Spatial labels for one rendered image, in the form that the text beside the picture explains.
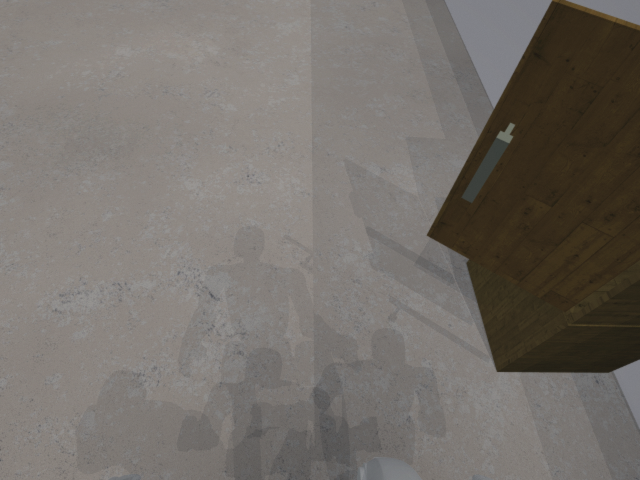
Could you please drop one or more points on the handle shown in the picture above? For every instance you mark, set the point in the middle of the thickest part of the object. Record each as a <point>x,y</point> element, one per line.
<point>489,162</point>

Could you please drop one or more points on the cupboard door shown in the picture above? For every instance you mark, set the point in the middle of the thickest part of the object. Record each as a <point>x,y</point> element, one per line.
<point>559,215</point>

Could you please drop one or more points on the robot right thigh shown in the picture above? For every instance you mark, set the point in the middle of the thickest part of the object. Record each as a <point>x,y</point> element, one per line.
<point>384,468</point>

